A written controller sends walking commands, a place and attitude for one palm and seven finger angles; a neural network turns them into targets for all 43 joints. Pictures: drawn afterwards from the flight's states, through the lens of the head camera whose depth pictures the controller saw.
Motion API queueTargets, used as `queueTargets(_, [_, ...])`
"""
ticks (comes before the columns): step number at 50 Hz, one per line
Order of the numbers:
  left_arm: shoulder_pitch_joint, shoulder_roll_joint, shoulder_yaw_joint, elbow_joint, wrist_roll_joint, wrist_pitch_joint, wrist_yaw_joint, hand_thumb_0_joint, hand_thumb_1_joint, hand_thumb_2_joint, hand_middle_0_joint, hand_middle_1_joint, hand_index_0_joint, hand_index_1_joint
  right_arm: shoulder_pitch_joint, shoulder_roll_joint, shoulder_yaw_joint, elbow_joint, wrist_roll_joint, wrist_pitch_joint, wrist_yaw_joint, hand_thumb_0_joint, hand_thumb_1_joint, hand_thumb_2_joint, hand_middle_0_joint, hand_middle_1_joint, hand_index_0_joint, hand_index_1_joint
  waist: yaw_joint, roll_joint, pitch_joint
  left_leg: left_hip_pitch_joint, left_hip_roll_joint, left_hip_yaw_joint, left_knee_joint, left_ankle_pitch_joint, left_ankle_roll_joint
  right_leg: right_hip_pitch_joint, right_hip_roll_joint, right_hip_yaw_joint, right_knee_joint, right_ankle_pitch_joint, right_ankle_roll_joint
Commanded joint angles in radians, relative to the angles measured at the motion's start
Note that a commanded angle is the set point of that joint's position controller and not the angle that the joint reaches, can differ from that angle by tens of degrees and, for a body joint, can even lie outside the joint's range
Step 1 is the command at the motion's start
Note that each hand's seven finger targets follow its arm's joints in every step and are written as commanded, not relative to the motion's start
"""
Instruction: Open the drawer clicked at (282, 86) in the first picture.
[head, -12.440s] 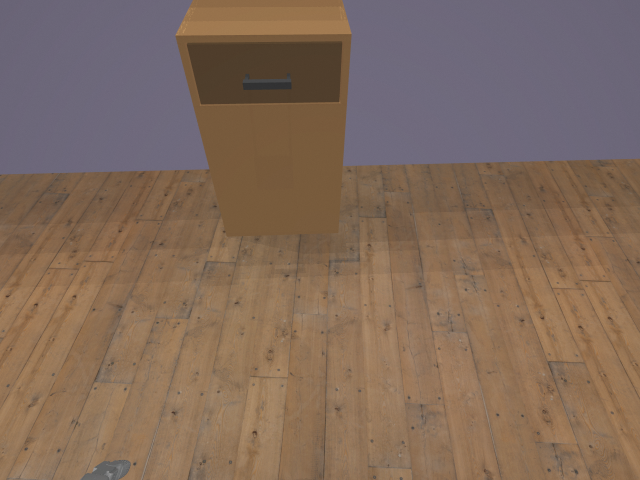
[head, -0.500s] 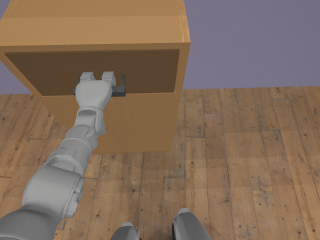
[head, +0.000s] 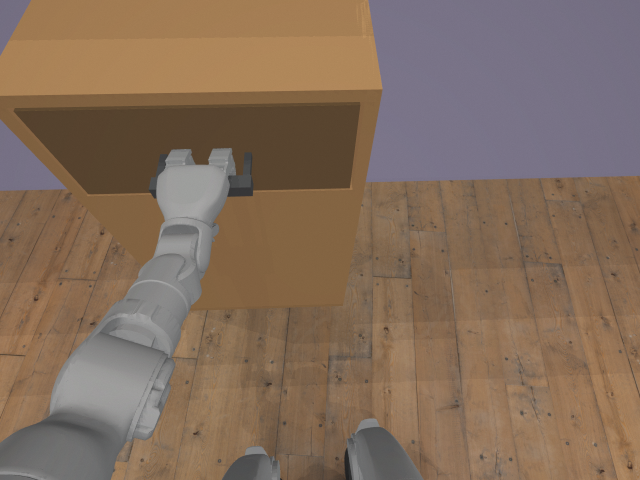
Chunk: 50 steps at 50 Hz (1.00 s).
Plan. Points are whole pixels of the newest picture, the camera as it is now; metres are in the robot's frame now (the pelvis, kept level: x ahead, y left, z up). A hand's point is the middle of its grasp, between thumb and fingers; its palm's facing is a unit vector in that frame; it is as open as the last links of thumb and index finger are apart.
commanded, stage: close the thumb around the handle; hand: left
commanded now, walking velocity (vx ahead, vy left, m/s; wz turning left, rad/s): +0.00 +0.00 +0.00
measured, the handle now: (204, 174) +0.53 +0.13 +0.01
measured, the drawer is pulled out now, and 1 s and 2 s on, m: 0.00 0.05 0.18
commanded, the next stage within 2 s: pull the drawer open in 0.30 s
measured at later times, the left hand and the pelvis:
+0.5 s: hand (202, 213) +0.48 +0.13 -0.02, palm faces -0.03 -0.01 -1.00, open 5.4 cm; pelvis +0.00 +0.00 +0.00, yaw +0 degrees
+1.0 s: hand (198, 245) +0.43 +0.13 -0.02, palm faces -0.01 -0.03 -1.00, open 5.4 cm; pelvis +0.01 +0.00 +0.01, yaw -1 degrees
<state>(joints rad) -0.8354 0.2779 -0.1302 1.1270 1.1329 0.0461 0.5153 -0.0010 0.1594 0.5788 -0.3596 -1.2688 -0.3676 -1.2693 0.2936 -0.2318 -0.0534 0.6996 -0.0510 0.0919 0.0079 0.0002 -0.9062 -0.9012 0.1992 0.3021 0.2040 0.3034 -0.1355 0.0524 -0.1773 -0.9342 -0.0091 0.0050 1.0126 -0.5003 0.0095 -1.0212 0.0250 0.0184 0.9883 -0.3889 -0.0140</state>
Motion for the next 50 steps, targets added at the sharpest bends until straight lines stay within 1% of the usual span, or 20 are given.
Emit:
queueTargets(1, [-0.401, 0.17, 0.037, -0.184, 0.001, 0.009, 0.05, 0.0, 0.676, 0.804, -0.384, -1.326, -0.384, -1.326, 0.124, -0.146, -0.056, -0.058, -0.002, -0.018, -0.014, 0.0, -0.9, -0.9, 0.2, 0.3, 0.2, 0.3, -0.019, -0.038, -0.465, 0.175, -0.024, 0.019, -0.096, 0.358, 0.031, 0.391, 0.004, -0.017, -0.106, 0.347, -0.024])
queueTargets(3, [-0.411, 0.166, 0.038, -0.194, 0.002, 0.006, 0.05, 0.0, 0.788, 0.852, -0.392, -1.338, -0.392, -1.338, 0.126, -0.143, -0.059, -0.055, -0.002, -0.019, -0.014, 0.0, -0.9, -0.9, 0.2, 0.3, 0.2, 0.3, -0.018, -0.034, -0.49, 0.194, -0.023, 0.013, -0.092, 0.38, 0.03, 0.392, 0.004, -0.02, -0.098, 0.359, -0.026])
queueTargets(4, [-0.423, 0.148, 0.02, -0.196, 0.001, 0.006, 0.051, 0.0, 0.844, 0.876, -0.396, -1.344, -0.396, -1.344, 0.131, -0.142, -0.059, -0.053, -0.001, -0.02, -0.014, 0.0, -0.9, -0.9, 0.2, 0.3, 0.2, 0.3, -0.029, -0.028, -0.484, 0.197, -0.021, 0.013, -0.094, 0.371, 0.03, 0.381, 0.004, -0.022, -0.102, 0.349, -0.024])
queueTargets(5, [-0.424, 0.166, 0.035, -0.181, -0.001, 0.009, 0.049, 0.0, 0.9, 0.9, -0.4, -1.35, -0.4, -1.35, 0.132, -0.145, -0.059, -0.045, 0.0, -0.02, -0.013, 0.0, -0.9, -0.9, 0.2, 0.3, 0.2, 0.3, -0.028, -0.038, -0.459, 0.189, -0.02, 0.012, -0.097, 0.358, 0.03, 0.375, 0.004, -0.022, -0.106, 0.338, -0.024])
queueTargets(7, [-0.407, 0.176, 0.04, -0.174, -0.006, 0.012, 0.046, 0.0, 0.9, 0.9, -0.4, -1.35, -0.4, -1.35, 0.129, -0.148, -0.057, -0.05, 0.001, -0.019, -0.014, 0.0, -0.9, -0.9, 0.2, 0.3, 0.2, 0.3, -0.024, -0.052, -0.462, 0.181, -0.023, 0.014, -0.101, 0.346, 0.032, 0.39, 0.004, -0.017, -0.113, 0.332, -0.023])
queueTargets(9, [-0.412, 0.186, 0.044, -0.185, -0.003, 0.006, 0.043, 0.0, 0.9, 0.9, -0.4, -1.35, -0.4, -1.35, 0.131, -0.146, -0.056, -0.05, 0.0, -0.02, -0.015, 0.0, -0.9, -0.9, 0.2, 0.3, 0.2, 0.3, -0.017, -0.029, -0.485, 0.189, -0.025, 0.016, -0.1, 0.356, 0.031, 0.397, 0.003, -0.017, -0.107, 0.341, -0.024])
queueTargets(13, [-0.418, 0.18, 0.037, -0.156, -0.005, 0.006, 0.035, 0.0, 0.9, 0.9, -0.4, -1.35, -0.4, -1.35, 0.127, -0.149, -0.054, -0.044, 0.002, -0.022, -0.017, 0.0, -0.9, -0.9, 0.2, 0.3, 0.2, 0.3, -0.029, -0.048, -0.444, 0.165, -0.024, 0.011, -0.1, 0.334, 0.031, 0.375, 0.004, -0.018, -0.109, 0.321, -0.025])
queueTargets(16, [-0.431, 0.176, 0.03, -0.168, -0.002, 0.003, 0.041, 0.0, 0.9, 0.9, -0.4, -1.35, -0.4, -1.35, 0.132, -0.149, -0.056, -0.047, -0.001, -0.027, -0.019, 0.0, -0.9, -0.9, 0.2, 0.3, 0.2, 0.3, -0.032, -0.031, -0.47, 0.179, -0.024, 0.015, -0.095, 0.341, 0.033, 0.371, 0.004, -0.018, -0.106, 0.321, -0.023])
queueTargets(19, [-0.438, 0.21, 0.054, -0.179, -0.004, 0.001, 0.04, 0.0, 0.9, 0.9, -0.4, -1.35, -0.4, -1.35, 0.135, -0.152, -0.055, -0.047, 0.0, -0.026, -0.021, 0.0, -0.9, -0.9, 0.2, 0.3, 0.2, 0.3, -0.028, -0.034, -0.48, 0.173, -0.025, 0.015, -0.094, 0.343, 0.034, 0.386, 0.002, -0.014, -0.104, 0.33, -0.022])
queueTargets(24, [-0.341, 0.209, 0.065, -0.171, -0.013, 0.002, 0.027, 0.0, 0.9, 0.9, -0.4, -1.35, -0.4, -1.35, 0.123, -0.15, -0.053, -0.061, 0.004, -0.023, -0.02, 0.0, -0.9, -0.9, 0.2, 0.3, 0.2, 0.3, 0.003, -0.04, -0.484, 0.163, -0.027, 0.024, -0.103, 0.342, 0.032, 0.427, 0.001, -0.008, -0.107, 0.347, -0.022])
queueTargets(26, [-0.282, 0.199, 0.071, -0.196, -0.02, -0.005, 0.025, 0.0, 0.9, 0.9, -0.4, -1.35, -0.4, -1.35, 0.118, -0.148, -0.054, -0.071, 0.005, -0.022, -0.019, 0.0, -0.9, -0.9, 0.2, 0.3, 0.2, 0.3, 0.026, -0.039, -0.49, 0.178, -0.027, 0.028, -0.11, 0.359, 0.03, 0.445, 0.002, -0.011, -0.107, 0.363, -0.025])
queueTargets(29, [-0.226, 0.146, 0.041, -0.22, -0.019, -0.017, 0.024, 0.0, 0.9, 0.9, -0.4, -1.35, -0.4, -1.35, 0.11, -0.142, -0.058, -0.08, 0.009, -0.021, -0.015, 0.0, -0.9, -0.9, 0.2, 0.3, 0.2, 0.3, 0.031, -0.044, -0.476, 0.203, -0.021, 0.027, -0.117, 0.381, 0.027, 0.439, 0.006, -0.019, -0.111, 0.377, -0.026])
queueTargets(30, [-0.204, 0.169, 0.065, -0.234, -0.016, -0.021, 0.027, 0.0, 0.9, 0.9, -0.4, -1.35, -0.4, -1.35, 0.11, -0.144, -0.06, -0.078, 0.01, -0.02, -0.014, 0.0, -0.9, -0.9, 0.2, 0.3, 0.2, 0.3, 0.045, -0.048, -0.482, 0.208, -0.02, 0.025, -0.118, 0.392, 0.026, 0.444, 0.006, -0.018, -0.108, 0.383, -0.028])
queueTargets(32, [-0.176, 0.123, 0.034, -0.231, -0.013, -0.017, 0.035, 0.0, 0.9, 0.9, -0.4, -1.35, -0.4, -1.35, 0.102, -0.139, -0.062, -0.08, 0.011, -0.02, -0.012, 0.0, -0.9, -0.9, 0.2, 0.3, 0.2, 0.3, 0.037, -0.069, -0.445, 0.204, -0.02, 0.031, -0.124, 0.38, 0.026, 0.44, 0.007, -0.019, -0.123, 0.38, -0.026])
queueTargets(34, [-0.153, 0.149, 0.059, -0.26, -0.004, -0.02, 0.046, 0.0, 0.9, 0.9, -0.4, -1.35, -0.4, -1.35, 0.095, -0.14, -0.063, -0.081, 0.011, -0.017, -0.012, 0.0, -0.9, -0.9, 0.2, 0.3, 0.2, 0.3, 0.054, -0.063, -0.467, 0.218, -0.021, 0.03, -0.128, 0.396, 0.025, 0.454, 0.007, -0.017, -0.118, 0.391, -0.029])
queueTargets(37, [-0.119, 0.112, 0.037, -0.283, 0.001, -0.01, 0.058, 0.0, 0.9, 0.9, -0.4, -1.35, -0.4, -1.35, 0.083, -0.133, -0.065, -0.082, 0.012, -0.013, -0.009, 0.0, -0.9, -0.9, 0.2, 0.3, 0.2, 0.3, 0.056, -0.071, -0.443, 0.234, -0.019, 0.032, -0.138, 0.418, 0.023, 0.462, 0.007, -0.02, -0.127, 0.416, -0.03])
queueTargets(39, [-0.106, 0.117, 0.043, -0.302, 0.008, -0.007, 0.066, 0.0, 0.9, 0.9, -0.4, -1.35, -0.4, -1.35, 0.075, -0.131, -0.066, -0.08, 0.011, -0.009, -0.008, 0.0, -0.9, -0.9, 0.2, 0.3, 0.2, 0.3, 0.061, -0.07, -0.442, 0.252, -0.018, 0.029, -0.14, 0.442, 0.022, 0.46, 0.008, -0.022, -0.125, 0.431, -0.032])
queueTargets(42, [-0.052, 0.06, 0.007, -0.322, 0.01, 0.006, 0.073, 0.0, 0.9, 0.9, -0.4, -1.35, -0.4, -1.35, 0.055, -0.121, -0.068, -0.089, 0.013, -0.003, -0.006, 0.0, -0.9, -0.9, 0.2, 0.3, 0.2, 0.3, 0.066, -0.071, -0.424, 0.279, -0.017, 0.031, -0.149, 0.455, 0.019, 0.46, 0.01, -0.029, -0.136, 0.429, -0.034])
queueTargets(48, [0.02, 0.048, 0.005, -0.398, 0.008, 0.012, 0.074, 0.0, 0.9, 0.9, -0.4, -1.35, -0.4, -1.35, 0.021, -0.113, -0.067, -0.107, 0.016, 0.005, -0.005, 0.0, -0.9, -0.9, 0.2, 0.3, 0.2, 0.3, 0.081, -0.073, -0.422, 0.314, -0.018, 0.028, -0.159, 0.492, 0.018, 0.494, 0.01, -0.028, -0.144, 0.466, -0.037])
queueTargets(50, [0.066, 0.042, 0.0, -0.395, 0.013, 0.015, 0.074, 0.0, 0.9, 0.9, -0.4, -1.35, -0.4, -1.35, 0.003, -0.109, -0.064, -0.115, 0.02, 0.008, -0.007, 0.0, -0.9, -0.9, 0.2, 0.3, 0.2, 0.3, 0.088, -0.086, -0.384, 0.308, -0.019, 0.03, -0.167, 0.465, 0.017, 0.488, 0.01, -0.027, -0.151, 0.444, -0.036])
